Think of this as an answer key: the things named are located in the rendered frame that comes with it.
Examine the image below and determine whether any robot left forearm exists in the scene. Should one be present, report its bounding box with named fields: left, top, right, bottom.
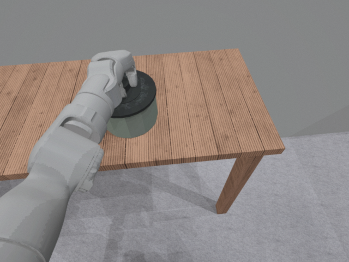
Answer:
left=27, top=56, right=124, bottom=173

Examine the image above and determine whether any lid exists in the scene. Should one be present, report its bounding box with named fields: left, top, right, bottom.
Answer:
left=111, top=70, right=157, bottom=118

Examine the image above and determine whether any pot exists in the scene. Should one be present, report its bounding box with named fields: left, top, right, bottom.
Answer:
left=107, top=96, right=158, bottom=138

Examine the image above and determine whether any robot left upper arm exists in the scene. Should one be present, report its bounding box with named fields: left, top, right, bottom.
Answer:
left=0, top=126, right=104, bottom=262

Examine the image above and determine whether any knob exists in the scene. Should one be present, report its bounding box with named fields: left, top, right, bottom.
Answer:
left=122, top=78, right=130, bottom=92

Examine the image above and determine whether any robot left hand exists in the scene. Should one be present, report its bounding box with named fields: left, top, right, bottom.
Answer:
left=91, top=50, right=137, bottom=98

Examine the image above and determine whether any table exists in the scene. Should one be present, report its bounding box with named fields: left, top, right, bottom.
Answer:
left=0, top=49, right=285, bottom=214

